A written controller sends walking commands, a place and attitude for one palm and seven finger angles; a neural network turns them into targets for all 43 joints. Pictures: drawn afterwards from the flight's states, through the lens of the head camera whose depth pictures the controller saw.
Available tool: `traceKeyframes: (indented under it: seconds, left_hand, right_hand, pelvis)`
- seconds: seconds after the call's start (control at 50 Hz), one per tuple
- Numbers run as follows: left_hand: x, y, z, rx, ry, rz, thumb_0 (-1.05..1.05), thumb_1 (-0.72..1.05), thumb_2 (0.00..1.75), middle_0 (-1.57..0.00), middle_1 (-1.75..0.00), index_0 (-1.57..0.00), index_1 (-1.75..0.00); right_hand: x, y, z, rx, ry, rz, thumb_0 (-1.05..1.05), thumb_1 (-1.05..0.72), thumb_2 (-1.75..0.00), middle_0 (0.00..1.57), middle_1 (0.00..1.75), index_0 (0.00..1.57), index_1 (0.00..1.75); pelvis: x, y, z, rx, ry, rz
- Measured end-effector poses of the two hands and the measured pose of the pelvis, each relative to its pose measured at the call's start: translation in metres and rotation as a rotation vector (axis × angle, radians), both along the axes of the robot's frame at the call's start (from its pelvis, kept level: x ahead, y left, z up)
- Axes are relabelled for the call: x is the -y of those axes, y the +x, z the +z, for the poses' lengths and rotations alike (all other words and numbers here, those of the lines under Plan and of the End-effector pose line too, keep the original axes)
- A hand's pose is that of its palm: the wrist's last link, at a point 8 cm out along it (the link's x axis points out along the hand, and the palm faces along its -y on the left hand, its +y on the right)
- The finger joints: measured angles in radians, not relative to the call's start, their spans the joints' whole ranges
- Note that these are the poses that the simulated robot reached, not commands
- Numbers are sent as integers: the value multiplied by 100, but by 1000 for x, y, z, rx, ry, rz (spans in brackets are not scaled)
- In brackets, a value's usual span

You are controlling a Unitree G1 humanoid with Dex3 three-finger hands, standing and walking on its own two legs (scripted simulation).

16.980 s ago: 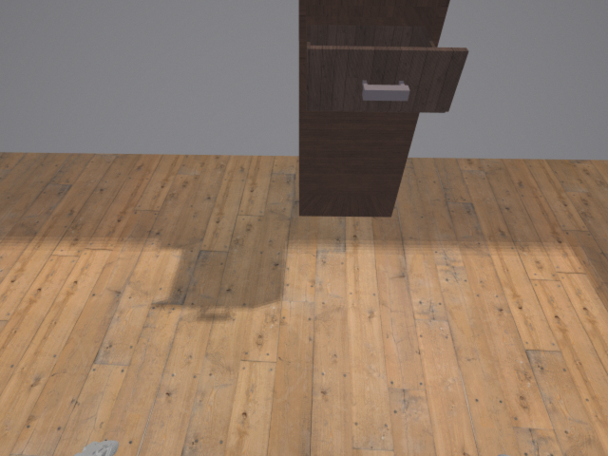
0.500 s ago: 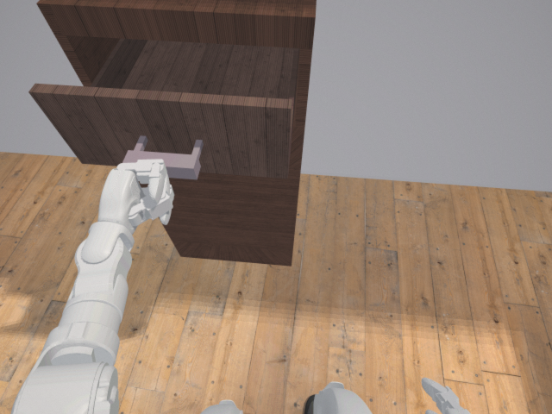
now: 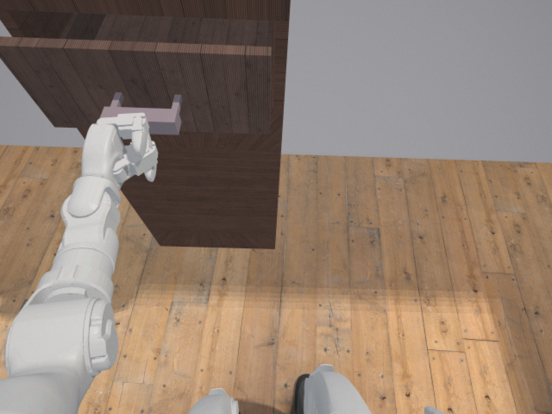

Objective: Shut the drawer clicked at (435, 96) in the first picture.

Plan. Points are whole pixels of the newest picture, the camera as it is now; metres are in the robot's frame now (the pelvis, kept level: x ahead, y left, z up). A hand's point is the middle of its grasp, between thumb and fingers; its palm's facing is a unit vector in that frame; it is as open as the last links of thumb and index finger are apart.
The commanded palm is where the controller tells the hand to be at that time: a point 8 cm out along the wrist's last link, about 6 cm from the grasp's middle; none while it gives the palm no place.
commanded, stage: push the drawer shut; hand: left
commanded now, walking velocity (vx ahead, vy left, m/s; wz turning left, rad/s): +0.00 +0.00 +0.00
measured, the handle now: (145, 110) +0.55 +0.18 +0.07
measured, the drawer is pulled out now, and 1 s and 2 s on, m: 0.07 0.00 0.00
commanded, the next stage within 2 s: pull the fist back off the drawer in 0.78 s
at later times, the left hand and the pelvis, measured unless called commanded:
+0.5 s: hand (161, 118) +0.54 +0.15 +0.07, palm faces -0.05 -1.00 -0.04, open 3.1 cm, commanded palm +0.53 +0.20 +0.08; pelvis +0.00 +0.01 -0.01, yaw -1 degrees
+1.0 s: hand (156, 115) +0.55 +0.16 +0.07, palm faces -0.06 -1.00 -0.05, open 2.7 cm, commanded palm +0.56 +0.19 +0.08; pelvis -0.01 +0.01 -0.02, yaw +1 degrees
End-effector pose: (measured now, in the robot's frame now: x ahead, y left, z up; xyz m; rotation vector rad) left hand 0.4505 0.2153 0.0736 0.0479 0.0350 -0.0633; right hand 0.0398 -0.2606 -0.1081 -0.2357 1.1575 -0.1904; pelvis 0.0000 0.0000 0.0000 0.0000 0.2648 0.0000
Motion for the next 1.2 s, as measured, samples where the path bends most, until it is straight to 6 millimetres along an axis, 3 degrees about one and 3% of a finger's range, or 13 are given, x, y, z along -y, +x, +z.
traceKeyframes:
  seconds: [0.54, 0.82, 1.2]
  left_hand:
    - [7, 74, 0, -16, -8, 11, -1, 84, 98, -140, -160, -140, -160]
    - [-4, 79, -4, -32, 1, 12, -9, 69, 102, -140, -160, -140, -160]
    - [-2, 78, -3, -27, 3, 11, -6, 72, 101, -140, -160, -140, -160]
  right_hand:
    - [-8, -56, -1, -207, -22, -65, 0, -90, -90, 20, 30, 20, 30]
    - [-13, -69, -2, -262, -37, -36, 0, -90, -90, 20, 30, 20, 30]
    - [-18, -75, 1, -250, -33, -28, 0, -90, -90, 20, 30, 20, 30]
  pelvis:
    - [-7, 5, -11, -108, -22, -2]
    - [-10, -2, -17, -136, -40, 25]
    - [-14, -7, -19, -132, -42, 21]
